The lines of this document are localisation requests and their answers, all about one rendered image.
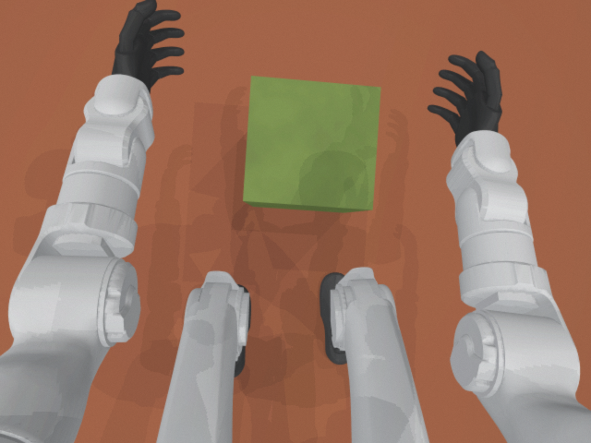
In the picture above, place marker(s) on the left robot upper arm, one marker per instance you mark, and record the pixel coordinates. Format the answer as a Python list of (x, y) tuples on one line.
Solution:
[(68, 311)]

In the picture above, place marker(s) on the left robot foot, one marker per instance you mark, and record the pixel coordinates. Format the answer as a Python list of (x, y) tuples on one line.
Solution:
[(240, 363)]

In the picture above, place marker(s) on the right robot hand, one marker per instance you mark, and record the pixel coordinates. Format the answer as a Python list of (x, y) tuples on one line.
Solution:
[(481, 110)]

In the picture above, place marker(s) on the robot left shin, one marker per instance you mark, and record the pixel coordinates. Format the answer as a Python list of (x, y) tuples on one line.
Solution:
[(212, 276)]

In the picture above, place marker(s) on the carton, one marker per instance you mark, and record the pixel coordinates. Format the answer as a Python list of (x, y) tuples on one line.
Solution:
[(311, 145)]

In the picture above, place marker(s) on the robot left forearm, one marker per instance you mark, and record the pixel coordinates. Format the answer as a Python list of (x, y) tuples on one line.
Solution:
[(95, 211)]

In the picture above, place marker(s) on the left robot hand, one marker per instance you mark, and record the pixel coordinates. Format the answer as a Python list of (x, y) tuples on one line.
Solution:
[(134, 56)]

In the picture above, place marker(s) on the robot right forearm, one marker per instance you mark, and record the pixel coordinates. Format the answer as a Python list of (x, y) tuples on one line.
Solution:
[(500, 270)]

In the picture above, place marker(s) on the right robot upper arm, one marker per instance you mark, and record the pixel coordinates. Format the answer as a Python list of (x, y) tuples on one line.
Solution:
[(524, 371)]

